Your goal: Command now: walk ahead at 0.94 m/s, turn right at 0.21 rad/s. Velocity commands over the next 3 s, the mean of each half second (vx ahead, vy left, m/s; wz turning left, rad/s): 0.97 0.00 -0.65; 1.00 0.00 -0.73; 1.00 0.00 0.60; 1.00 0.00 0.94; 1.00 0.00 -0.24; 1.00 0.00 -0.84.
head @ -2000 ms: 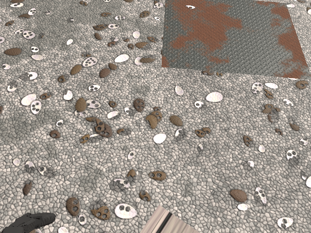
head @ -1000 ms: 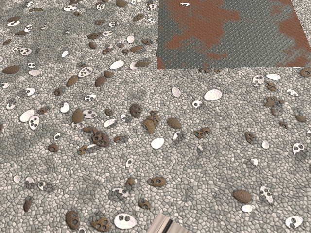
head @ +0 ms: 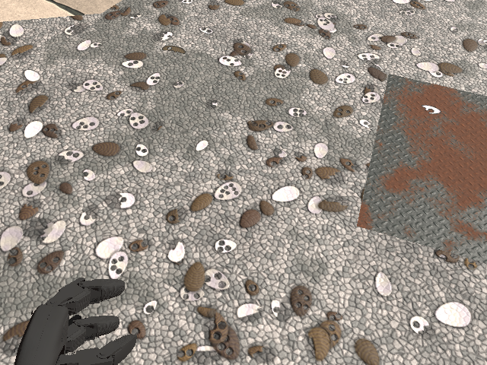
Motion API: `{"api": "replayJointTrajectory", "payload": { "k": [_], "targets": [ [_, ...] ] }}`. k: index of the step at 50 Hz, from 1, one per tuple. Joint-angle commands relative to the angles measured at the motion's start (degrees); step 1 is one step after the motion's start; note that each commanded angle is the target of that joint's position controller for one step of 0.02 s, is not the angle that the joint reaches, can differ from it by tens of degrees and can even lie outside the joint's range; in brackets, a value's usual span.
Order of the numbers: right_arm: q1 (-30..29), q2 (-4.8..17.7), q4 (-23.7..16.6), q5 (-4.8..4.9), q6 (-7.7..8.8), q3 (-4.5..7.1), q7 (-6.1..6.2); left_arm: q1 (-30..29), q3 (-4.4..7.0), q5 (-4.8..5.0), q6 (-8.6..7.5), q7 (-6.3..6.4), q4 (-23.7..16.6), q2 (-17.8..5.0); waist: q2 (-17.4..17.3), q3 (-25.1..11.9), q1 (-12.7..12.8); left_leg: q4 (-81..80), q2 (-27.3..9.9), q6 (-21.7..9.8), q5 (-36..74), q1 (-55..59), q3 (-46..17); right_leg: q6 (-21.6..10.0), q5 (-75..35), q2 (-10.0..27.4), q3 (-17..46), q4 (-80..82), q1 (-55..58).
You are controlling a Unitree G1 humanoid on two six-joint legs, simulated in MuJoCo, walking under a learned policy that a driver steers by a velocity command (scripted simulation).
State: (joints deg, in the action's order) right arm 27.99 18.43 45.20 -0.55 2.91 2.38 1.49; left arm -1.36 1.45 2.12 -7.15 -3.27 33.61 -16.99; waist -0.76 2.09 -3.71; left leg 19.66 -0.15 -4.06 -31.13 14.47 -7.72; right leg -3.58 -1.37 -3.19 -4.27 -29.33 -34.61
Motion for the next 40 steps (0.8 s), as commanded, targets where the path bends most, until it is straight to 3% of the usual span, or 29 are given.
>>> {"api": "replayJointTrajectory", "payload": {
  "k": [1,2,3,4,5,6,7,8,10,12,14,15,18,19,20,21,22,23,24,25,26,27,28,30,31,34,37,38,40],
  "targets": [
    [0.4,2.0,-6.2,-1.85,0.64,0.42,-0.05,32.4,5.68,-0.74,1.88,1.65,4.3,-15.3,9.4,-22.9,12.8,58.7,-1.4,1.8,45.9,-43.7,3.4,-14.1,27.4,12.3,27.7,-6.8,61.8],
    [2.8,0.9,-6.3,0.67,2.62,-1.23,-1.43,33.7,5.25,-0.63,1.12,0.69,6.0,-13.1,22.5,-29.5,10.7,66.7,5.4,2.4,6.4,-53.1,-1.7,-18.3,47.2,19.1,57.6,9.5,66.9],
    [-6.0,5.5,-8.3,3.13,4.14,-0.36,-2.15,29.3,4.47,-1.17,1.17,1.36,5.1,-8.5,16.3,-18.5,12.3,68.1,2.1,1.0,8.9,-59.4,-3.0,-15.6,49.0,18.3,56.1,13.8,61.3],
    [-13.4,6.5,-10.3,2.94,5.48,-0.83,-2.46,27.8,4.42,-1.64,1.22,1.54,5.0,-8.4,7.3,-11.8,12.1,64.1,0.2,0.0,11.1,-58.5,-2.6,-14.0,39.1,16.6,49.1,14.3,51.5],
    [-17.3,5.2,-11.5,1.53,6.48,-1.15,-2.36,25.6,4.39,-2.03,1.01,1.42,4.8,-8.8,-0.7,-7.5,9.6,59.0,-0.9,-0.6,11.8,-56.3,-2.0,-13.5,32.0,14.4,45.0,15.2,42.3],
    [-18.0,4.4,-11.7,0.58,6.76,-1.19,-2.31,23.4,3.89,-2.60,0.75,1.40,4.4,-7.7,-2.0,-4.9,6.6,54.1,-2.3,-0.6,13.1,-52.9,-2.4,-13.7,25.9,12.1,40.9,16.5,34.9],
    [-16.4,3.7,-11.4,0.36,6.51,-1.34,-2.50,21.3,3.47,-2.72,0.86,1.61,4.1,-6.6,0.7,-3.2,3.9,51.4,-2.9,0.0,13.3,-51.2,-2.6,-14.8,24.1,10.5,38.8,17.6,30.5],
    [-15.7,3.5,-11.1,0.10,6.23,-1.46,-2.51,20.4,3.26,-1.93,1.06,1.80,4.0,-5.8,1.9,-1.2,2.7,48.0,-3.4,1.0,12.3,-51.2,-2.2,-15.6,22.9,9.7,37.3,19.0,27.5],
    [-17.8,3.0,-12.3,-0.46,5.85,-1.83,-2.37,20.4,2.99,-0.54,1.24,2.55,4.4,-5.4,1.5,3.8,1.3,40.1,-4.7,3.3,11.6,-51.2,-0.9,-15.8,21.8,9.7,34.7,20.8,19.1],
    [-25.1,2.0,-15.2,-1.25,6.33,-2.67,-2.72,20.2,3.65,0.15,1.15,3.53,4.2,-6.9,1.4,7.0,3.3,27.5,-3.9,5.2,23.7,-45.4,1.8,-13.5,19.2,6.4,28.7,22.4,10.0],
    [-29.4,0.9,-16.5,-1.22,6.63,-2.76,-3.08,21.7,4.39,0.56,1.30,4.16,4.7,-8.6,1.7,5.7,5.4,18.2,-0.8,6.8,38.1,-31.4,4.0,-10.4,18.8,4.4,25.6,22.8,1.8],
    [-29.5,1.7,-16.5,-0.41,6.44,-2.16,-2.90,23.2,4.67,0.85,1.42,4.32,5.1,-9.4,2.5,4.6,5.9,16.4,-0.3,7.6,42.1,-27.7,2.9,-9.3,20.3,5.0,26.7,22.2,2.5],
    [-30.6,4.4,-16.9,1.70,5.93,-0.49,-1.96,26.5,4.83,1.74,2.56,4.60,6.3,-8.4,3.9,3.7,6.6,10.2,-0.5,8.4,37.6,-28.9,0.4,-6.5,20.9,6.1,29.3,15.4,14.5],
    [-29.1,5.3,-16.7,2.01,6.01,0.34,-1.69,27.4,4.83,1.36,3.14,4.51,6.8,-8.0,4.4,2.6,5.7,9.7,-0.3,7.8,33.2,-28.1,0.8,-5.5,16.9,6.6,29.8,11.4,18.2],
    [-23.5,7.0,-16.0,2.38,6.09,1.77,-1.41,27.3,4.81,0.59,3.61,4.15,7.0,-8.2,5.0,-1.1,2.1,10.0,0.3,6.5,27.4,-23.1,1.6,-4.0,7.1,5.9,28.8,3.2,20.9],
    [-13.5,8.6,-14.7,2.76,5.85,3.00,-1.00,25.7,4.29,-0.79,3.88,3.60,6.2,-7.3,5.4,-8.3,-3.9,12.9,-2.0,5.0,24.1,-11.5,1.8,-1.6,0.6,3.8,26.3,-10.3,18.3],
    [0.1,12.0,-12.9,2.21,5.08,4.08,-0.20,26.4,2.23,-3.06,3.78,3.35,4.4,-1.1,-2.6,-19.8,-7.7,15.0,-12.6,2.0,8.5,6.5,-10.2,-0.4,11.0,1.0,21.9,-32.0,8.4],
    [0.4,17.7,-10.7,0.16,4.72,4.70,-1.59,35.3,-0.05,2.01,2.58,3.18,1.1,4.6,-32.4,-28.0,-0.1,-1.8,-27.2,-8.6,-14.8,17.2,-48.7,1.4,31.5,-2.2,16.0,-52.5,-9.0],
    [-3.8,11.3,-12.0,0.57,4.20,4.06,-1.74,31.4,0.53,3.46,3.05,4.07,2.8,-1.2,-22.6,-19.8,-2.0,-6.3,-24.8,-7.2,-25.0,10.5,-50.3,1.7,25.6,3.3,14.3,-58.0,-15.8],
    [-6.1,7.1,-11.7,0.79,3.74,3.15,-1.31,24.0,1.32,2.29,3.43,4.09,2.4,-4.6,-14.0,-11.4,-3.4,-4.7,-22.1,-5.0,-14.3,4.2,-37.1,1.5,22.1,5.1,11.9,-58.1,-17.7],
    [-7.6,5.7,-10.6,-0.11,3.38,2.75,-1.28,19.6,1.50,0.84,3.86,3.86,1.7,-4.9,-4.4,-6.5,-2.6,-3.3,-20.1,-4.2,-0.7,-3.4,-26.7,1.4,20.2,7.6,10.9,-55.6,-15.6],
    [-9.0,4.3,-9.4,-0.78,3.31,2.40,-1.23,16.0,1.84,-0.43,4.14,3.43,0.4,-4.8,-2.9,-3.0,-1.6,-3.8,-17.6,-4.0,7.8,-9.9,-19.4,1.1,18.8,9.3,11.0,-51.6,-13.3],
    [-10.6,3.1,-8.4,-1.16,3.48,2.08,-1.07,15.6,2.00,-0.02,4.83,2.75,-0.2,-3.9,-4.6,-0.6,0.4,-4.6,-16.2,-3.4,12.8,-14.4,-13.5,1.0,18.5,11.1,11.4,-49.1,-10.7],
    [-12.0,1.5,-6.6,0.16,3.84,1.89,-1.30,14.6,1.49,0.84,6.32,2.20,-1.6,-1.5,-5.5,1.2,2.3,-7.1,-16.0,-3.2,16.9,-17.8,-6.8,0.7,19.4,12.9,10.8,-46.9,-10.8],
    [-12.2,1.7,-6.0,0.64,4.03,2.07,-1.36,13.6,1.19,0.59,6.69,1.96,-2.3,-0.8,-4.2,2.3,2.7,-7.9,-16.1,-3.5,20.8,-18.2,-3.6,0.8,17.9,13.4,10.5,-46.0,-12.4],
    [-14.7,4.7,-5.5,0.30,4.30,2.82,-0.97,10.9,0.81,-0.01,6.45,1.13,-3.7,-1.4,-1.8,5.2,4.3,-11.6,-15.4,-3.0,26.6,-20.9,6.0,1.7,8.4,13.4,9.5,-37.7,-13.0],
    [-12.6,8.4,-4.3,0.24,4.35,3.54,-0.70,4.1,0.71,-0.42,5.63,-0.26,-4.9,-2.4,1.7,7.7,2.1,-14.8,-13.4,-1.2,30.2,-20.0,14.8,0.4,-2.2,11.4,3.9,-24.3,-8.4],
    [-10.9,8.3,-3.5,0.26,4.13,3.43,-0.79,1.8,0.78,-0.33,5.29,-0.77,-4.9,-2.7,3.1,8.6,1.1,-14.4,-12.0,-0.2,35.6,-17.8,17.7,-0.6,-3.3,9.8,1.4,-20.2,-7.2],
    [-9.0,11.8,-2.9,0.16,3.65,3.97,-0.82,0.5,1.42,-0.07,4.80,-1.40,-5.6,-4.2,-0.2,6.2,2.2,-9.9,-12.1,1.1,62.0,-14.5,20.4,-2.7,-2.6,4.9,-3.8,-15.1,1.4]
  ]
}}
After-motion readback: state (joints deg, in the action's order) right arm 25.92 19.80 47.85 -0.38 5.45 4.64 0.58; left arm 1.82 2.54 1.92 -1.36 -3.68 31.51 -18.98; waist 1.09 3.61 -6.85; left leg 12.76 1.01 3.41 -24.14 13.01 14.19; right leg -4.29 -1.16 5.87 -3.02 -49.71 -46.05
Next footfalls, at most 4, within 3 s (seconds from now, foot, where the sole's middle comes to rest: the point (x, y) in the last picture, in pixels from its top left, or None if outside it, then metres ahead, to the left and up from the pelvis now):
0.44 left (194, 289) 0.64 0.11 -0.74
0.88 right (336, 218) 0.86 -0.34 -0.74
1.38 left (352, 113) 1.32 -0.48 -0.74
1.82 right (407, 58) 1.64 -0.79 -0.74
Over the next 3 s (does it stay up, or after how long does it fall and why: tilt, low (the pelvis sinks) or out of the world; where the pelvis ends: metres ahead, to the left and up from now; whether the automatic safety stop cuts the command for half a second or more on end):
stays up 2.44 -0.71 0.04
